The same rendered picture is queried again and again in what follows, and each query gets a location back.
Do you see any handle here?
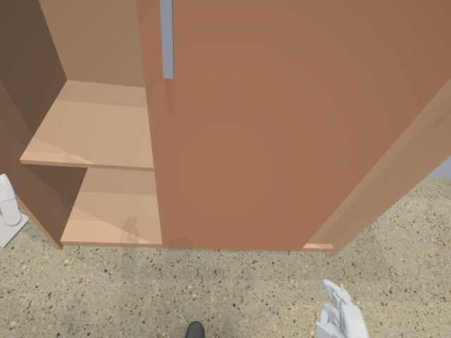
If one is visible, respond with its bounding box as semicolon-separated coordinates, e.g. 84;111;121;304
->
160;0;174;79

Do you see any right robot hand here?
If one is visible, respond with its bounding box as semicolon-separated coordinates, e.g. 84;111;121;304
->
316;279;370;338

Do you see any left robot hand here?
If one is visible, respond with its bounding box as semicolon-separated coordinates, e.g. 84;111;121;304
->
0;174;29;249

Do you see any robot left foot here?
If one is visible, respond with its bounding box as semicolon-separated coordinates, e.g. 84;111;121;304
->
185;321;205;338

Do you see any wardrobe door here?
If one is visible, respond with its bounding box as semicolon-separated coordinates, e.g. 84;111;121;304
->
136;0;451;251
307;78;451;244

